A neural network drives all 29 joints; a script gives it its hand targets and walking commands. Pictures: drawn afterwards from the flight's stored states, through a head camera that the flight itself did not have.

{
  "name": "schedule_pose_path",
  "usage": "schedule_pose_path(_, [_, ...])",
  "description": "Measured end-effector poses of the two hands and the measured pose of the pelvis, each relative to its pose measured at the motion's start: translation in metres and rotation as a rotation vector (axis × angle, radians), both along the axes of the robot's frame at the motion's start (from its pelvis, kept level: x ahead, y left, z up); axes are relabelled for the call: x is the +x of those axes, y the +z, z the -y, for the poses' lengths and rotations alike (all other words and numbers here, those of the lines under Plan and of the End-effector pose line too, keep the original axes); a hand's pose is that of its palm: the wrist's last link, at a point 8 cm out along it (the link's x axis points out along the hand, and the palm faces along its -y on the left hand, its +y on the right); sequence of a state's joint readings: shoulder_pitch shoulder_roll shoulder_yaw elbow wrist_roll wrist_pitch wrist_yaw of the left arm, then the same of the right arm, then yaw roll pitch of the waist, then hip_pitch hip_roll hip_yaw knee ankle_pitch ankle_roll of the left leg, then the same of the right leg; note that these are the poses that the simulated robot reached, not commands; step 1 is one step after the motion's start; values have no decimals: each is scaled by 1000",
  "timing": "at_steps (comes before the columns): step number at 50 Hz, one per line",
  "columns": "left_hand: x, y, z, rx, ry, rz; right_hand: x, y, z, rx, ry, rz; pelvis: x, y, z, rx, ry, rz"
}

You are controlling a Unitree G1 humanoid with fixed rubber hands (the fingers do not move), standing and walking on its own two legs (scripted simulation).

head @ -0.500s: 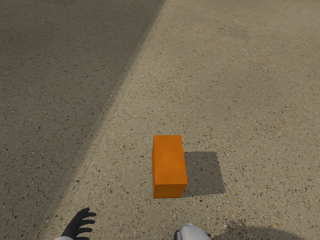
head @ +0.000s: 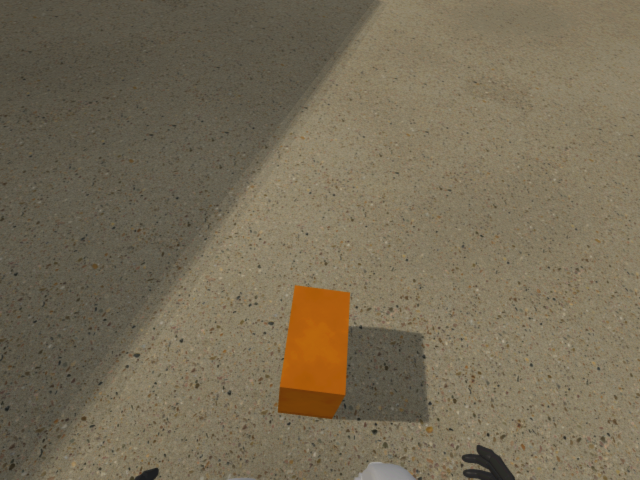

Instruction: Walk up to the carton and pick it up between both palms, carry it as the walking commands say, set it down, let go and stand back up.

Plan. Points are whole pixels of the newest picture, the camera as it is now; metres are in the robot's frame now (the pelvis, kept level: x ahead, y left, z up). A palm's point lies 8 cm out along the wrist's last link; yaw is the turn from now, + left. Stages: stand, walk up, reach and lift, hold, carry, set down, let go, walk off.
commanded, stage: walk up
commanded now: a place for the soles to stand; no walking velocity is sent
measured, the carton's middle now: (313, 352) +0.51 -0.03 -0.64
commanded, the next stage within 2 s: none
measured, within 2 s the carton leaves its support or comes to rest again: neither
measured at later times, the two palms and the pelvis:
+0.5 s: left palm out of the picture +0.06 +0.20 -0.12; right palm out of the picture +0.02 -0.31 -0.14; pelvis -0.01 -0.05 +0.00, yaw +0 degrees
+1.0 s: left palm out of the picture +0.01 +0.22 -0.13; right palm out of the picture +0.06 -0.29 -0.13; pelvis -0.01 -0.04 +0.00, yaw +1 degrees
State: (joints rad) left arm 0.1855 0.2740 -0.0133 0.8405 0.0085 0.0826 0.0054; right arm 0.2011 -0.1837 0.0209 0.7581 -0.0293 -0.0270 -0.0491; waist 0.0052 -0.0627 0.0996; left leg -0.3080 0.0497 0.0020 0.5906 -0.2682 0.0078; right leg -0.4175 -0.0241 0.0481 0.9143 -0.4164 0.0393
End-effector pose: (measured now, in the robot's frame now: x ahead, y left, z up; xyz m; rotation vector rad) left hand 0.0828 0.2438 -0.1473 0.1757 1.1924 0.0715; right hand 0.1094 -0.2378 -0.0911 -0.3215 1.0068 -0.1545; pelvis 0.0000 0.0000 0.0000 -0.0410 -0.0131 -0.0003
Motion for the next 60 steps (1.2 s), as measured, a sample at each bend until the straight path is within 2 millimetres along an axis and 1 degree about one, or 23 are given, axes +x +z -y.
schedule_pose_path(2, [0,2,12,4,5,18,0,-5,13,20,0,-8,1,-2,12,1,-6,2])
schedule_pose_path(6, [-2,2,34,42,-1,52,-3,-24,43,64,-29,-18,0,-13,35,19,-15,18])
schedule_pose_path(9, [-4,12,46,56,-2,69,-13,-33,59,77,-38,-45,0,-12,45,33,-2,29])
schedule_pose_path(12, [-4,23,51,78,-14,80,-27,-41,68,95,-39,-83,-2,-10,51,44,-1,30])
schedule_pose_path(15, [-6,31,50,98,-16,86,-43,-47,73,104,-43,-134,-5,-7,56,53,1,30])
schedule_pose_path(19, [-12,35,48,110,-23,69,-64,-50,76,105,-52,-195,-9,-4,57,52,1,27])
schedule_pose_path(24, [-21,31,43,98,-25,31,-84,-47,75,92,-72,-245,-11,-1,53,46,2,22])
schedule_pose_path(28, [-25,24,39,80,-22,17,-91,-43,68,83,-82,-263,-11,-1,47,42,1,24])
schedule_pose_path(34, [-31,14,28,64,-10,-1,-90,-38,54,66,-81,-262,-11,-2,37,36,5,25])
schedule_pose_path(38, [-37,11,21,65,3,-11,-83,-36,48,67,-73,-253,-11,-2,33,35,15,20])
schedule_pose_path(41, [-45,10,17,74,14,-25,-74,-36,46,69,-67,-239,-11,-2,33,36,16,16])
schedule_pose_path(47, [-64,12,17,95,37,-68,-53,-38,47,82,-42,-202,-10,-3,36,36,22,12])
schedule_pose_path(51, [-72,15,20,104,45,-85,-44,-40,51,85,-25,-187,-10,-3,39,37,22,15])
schedule_pose_path(55, [-73,18,24,105,47,-86,-42,-41,57,80,-22,-182,-9,-3,41,36,22,19])
schedule_pose_path(60, [-64,18,26,101,40,-66,-43,-41,60,73,-21,-174,-12,-3,42,39,23,24])
